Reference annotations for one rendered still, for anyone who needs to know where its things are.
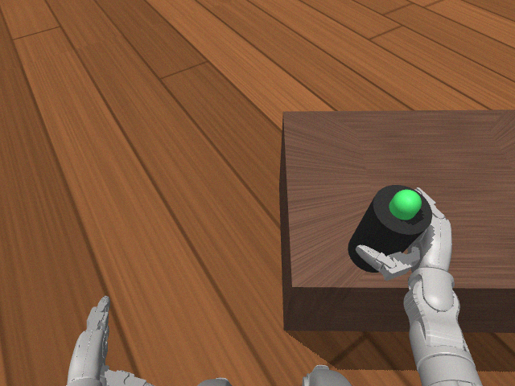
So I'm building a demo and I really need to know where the right robot arm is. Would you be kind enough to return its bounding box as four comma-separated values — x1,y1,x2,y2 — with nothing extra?
403,267,483,386

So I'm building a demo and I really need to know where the right robot hand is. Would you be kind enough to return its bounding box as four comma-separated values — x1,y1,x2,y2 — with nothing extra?
356,187,452,281

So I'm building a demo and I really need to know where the left robot hand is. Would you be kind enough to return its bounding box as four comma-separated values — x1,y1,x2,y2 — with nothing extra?
67,296,154,386

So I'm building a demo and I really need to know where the bottle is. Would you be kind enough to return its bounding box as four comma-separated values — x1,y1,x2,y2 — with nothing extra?
348,185,432,273

